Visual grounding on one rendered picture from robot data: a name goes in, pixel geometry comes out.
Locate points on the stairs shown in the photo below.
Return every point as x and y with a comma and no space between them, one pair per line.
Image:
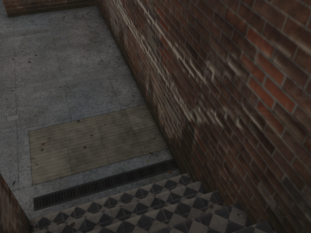
174,205

